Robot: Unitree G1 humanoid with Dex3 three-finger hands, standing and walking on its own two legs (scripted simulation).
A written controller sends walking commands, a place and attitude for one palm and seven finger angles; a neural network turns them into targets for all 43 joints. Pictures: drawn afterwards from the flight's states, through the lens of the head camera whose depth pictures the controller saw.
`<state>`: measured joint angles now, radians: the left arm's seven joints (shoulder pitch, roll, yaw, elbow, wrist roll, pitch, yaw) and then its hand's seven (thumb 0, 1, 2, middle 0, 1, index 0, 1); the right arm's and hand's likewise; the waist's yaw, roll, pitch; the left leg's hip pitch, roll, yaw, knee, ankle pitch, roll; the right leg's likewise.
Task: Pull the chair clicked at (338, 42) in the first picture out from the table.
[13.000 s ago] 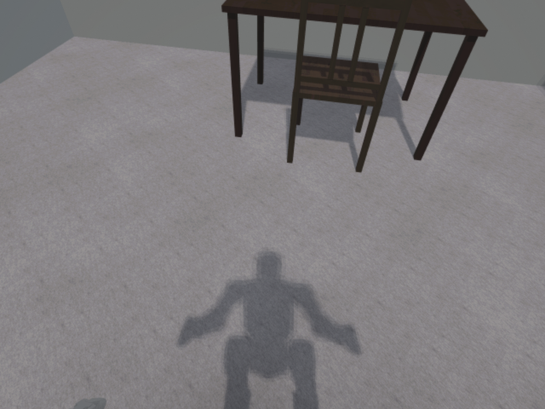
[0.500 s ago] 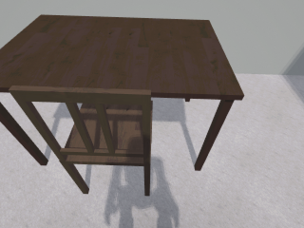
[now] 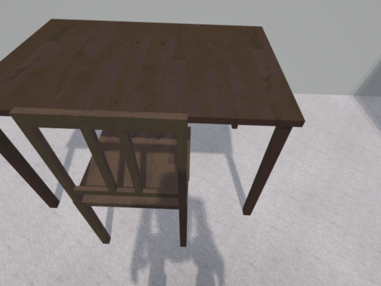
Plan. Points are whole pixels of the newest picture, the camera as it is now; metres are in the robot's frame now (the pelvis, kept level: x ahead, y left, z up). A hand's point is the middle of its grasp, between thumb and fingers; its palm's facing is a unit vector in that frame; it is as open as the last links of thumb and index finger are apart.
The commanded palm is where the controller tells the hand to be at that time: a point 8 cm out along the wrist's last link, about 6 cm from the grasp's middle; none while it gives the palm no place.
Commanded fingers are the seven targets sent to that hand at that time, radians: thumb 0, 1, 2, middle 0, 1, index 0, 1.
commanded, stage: look again from close up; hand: left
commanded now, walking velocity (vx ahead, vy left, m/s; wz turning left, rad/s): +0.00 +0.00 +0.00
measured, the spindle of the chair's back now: (101, 162) +0.46 +0.30 -0.09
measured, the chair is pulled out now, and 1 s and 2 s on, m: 0.00 0.00 0.00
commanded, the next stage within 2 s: raise the hand toward the chair's back in 0.50 s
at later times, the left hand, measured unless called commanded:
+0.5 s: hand out of the picture -0.03 +0.16 -0.18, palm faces +0.06 -0.99 -0.16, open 7.4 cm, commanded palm none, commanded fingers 0.00 0.90 0.90 -0.20 -0.30 -0.20 -0.30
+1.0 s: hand (134, 267) +0.18 +0.13 -0.06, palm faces -0.05 -1.00 +0.04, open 9.0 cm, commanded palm +0.12 +0.22 -0.07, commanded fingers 0.00 0.41 0.69 -0.15 -0.22 -0.15 -0.22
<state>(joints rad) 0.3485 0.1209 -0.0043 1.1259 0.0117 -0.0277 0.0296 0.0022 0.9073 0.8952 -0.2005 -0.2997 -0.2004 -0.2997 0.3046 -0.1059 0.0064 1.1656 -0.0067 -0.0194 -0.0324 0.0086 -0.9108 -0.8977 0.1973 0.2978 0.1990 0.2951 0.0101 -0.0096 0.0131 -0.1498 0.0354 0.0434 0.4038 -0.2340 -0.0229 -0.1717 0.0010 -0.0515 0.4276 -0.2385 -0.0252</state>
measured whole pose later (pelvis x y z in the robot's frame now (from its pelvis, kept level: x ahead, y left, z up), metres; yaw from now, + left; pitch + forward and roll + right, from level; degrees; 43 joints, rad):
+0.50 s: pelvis +0.00 +0.00 +0.00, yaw +0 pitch -1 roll +0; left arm 0.35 0.12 0.00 1.13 0.01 -0.03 0.03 0.00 0.91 0.90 -0.20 -0.30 -0.20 -0.30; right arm 0.31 -0.10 0.01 1.16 -0.01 -0.02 -0.03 0.01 -0.91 -0.90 0.20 0.30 0.20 0.30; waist 0.01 -0.01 0.01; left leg -0.15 0.04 0.04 0.40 -0.23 -0.02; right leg -0.17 0.00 -0.05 0.42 -0.24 -0.03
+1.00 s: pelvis -0.03 +0.00 -0.10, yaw +0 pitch +13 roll +2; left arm 0.40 0.11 0.03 0.05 -0.18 -0.49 -0.22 0.01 0.65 0.78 -0.17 -0.26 -0.17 -0.26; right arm 0.15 -0.28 -0.12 0.54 0.01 -0.31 0.04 0.02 -0.91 -0.90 0.20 0.30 0.20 0.30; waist 0.00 -0.05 -0.16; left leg -0.87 0.03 0.04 1.19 -0.55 -0.02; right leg -0.90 -0.03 -0.04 1.22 -0.55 -0.03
